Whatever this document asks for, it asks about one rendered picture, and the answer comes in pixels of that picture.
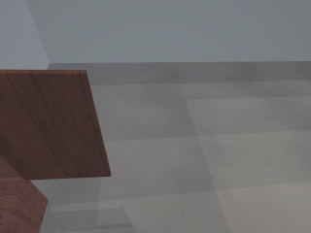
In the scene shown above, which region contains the cupboard door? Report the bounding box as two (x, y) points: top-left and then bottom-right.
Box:
(0, 69), (112, 181)

